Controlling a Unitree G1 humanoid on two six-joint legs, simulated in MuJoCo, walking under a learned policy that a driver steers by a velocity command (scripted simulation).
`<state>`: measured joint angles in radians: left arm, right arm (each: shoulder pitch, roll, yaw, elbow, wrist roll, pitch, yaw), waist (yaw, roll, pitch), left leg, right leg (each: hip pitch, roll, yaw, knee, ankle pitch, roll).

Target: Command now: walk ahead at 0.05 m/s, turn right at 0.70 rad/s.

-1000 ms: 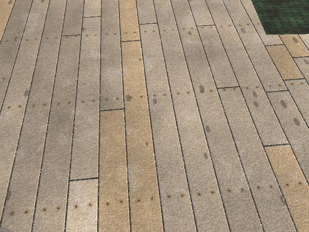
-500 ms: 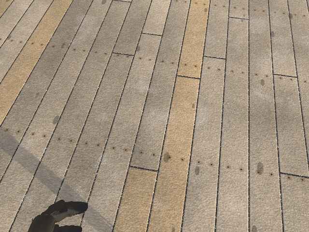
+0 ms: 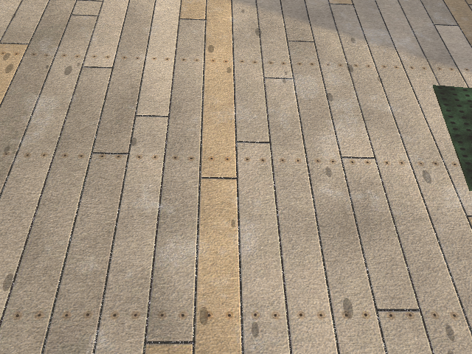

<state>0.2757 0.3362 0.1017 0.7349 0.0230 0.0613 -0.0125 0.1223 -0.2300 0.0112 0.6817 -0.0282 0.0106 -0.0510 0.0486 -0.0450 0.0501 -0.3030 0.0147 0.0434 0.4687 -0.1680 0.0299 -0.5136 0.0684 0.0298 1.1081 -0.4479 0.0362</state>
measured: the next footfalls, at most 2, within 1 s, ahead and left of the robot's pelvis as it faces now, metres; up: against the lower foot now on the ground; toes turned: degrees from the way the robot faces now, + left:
right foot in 0.22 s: +0.01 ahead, -0.13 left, +0.00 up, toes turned -4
left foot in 0.66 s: -0.02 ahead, +0.09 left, +0.00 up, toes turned +18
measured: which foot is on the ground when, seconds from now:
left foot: down 0.00-0.24, up 0.26-0.64, down 0.66-1.00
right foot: up 0.00-0.20, down 0.22-0.66, up 0.68-1.00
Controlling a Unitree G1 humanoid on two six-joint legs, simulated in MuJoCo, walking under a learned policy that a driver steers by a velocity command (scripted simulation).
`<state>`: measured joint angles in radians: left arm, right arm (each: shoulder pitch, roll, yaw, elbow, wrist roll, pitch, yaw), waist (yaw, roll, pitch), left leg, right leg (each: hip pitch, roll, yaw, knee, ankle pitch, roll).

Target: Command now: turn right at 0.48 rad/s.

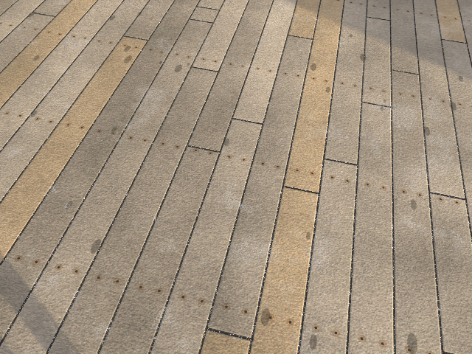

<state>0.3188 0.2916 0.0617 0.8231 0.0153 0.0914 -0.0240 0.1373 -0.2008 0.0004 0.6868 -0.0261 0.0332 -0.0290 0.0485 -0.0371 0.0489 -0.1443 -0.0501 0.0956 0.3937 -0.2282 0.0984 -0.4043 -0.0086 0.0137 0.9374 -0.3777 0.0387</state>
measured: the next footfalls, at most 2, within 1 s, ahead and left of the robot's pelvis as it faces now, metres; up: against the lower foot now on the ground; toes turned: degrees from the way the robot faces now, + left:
right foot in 0.28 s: +0.00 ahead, -0.12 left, +0.00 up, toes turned -19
left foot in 0.84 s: +0.03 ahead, +0.06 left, +0.00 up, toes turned -2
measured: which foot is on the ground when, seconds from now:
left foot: down 0.00-0.28, up 0.30-0.82, down 0.84-1.00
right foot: up 0.00-0.26, down 0.28-0.82, up 0.84-1.00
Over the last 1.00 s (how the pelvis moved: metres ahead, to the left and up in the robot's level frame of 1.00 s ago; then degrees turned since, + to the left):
-0.04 0.02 0.00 14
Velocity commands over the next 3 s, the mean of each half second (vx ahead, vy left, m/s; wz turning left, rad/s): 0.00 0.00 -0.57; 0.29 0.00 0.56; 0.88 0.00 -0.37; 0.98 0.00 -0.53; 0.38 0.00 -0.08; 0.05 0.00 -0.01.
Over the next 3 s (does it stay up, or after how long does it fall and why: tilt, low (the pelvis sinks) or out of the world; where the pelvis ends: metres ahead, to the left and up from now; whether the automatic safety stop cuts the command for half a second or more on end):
stays up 1.30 -0.24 0.00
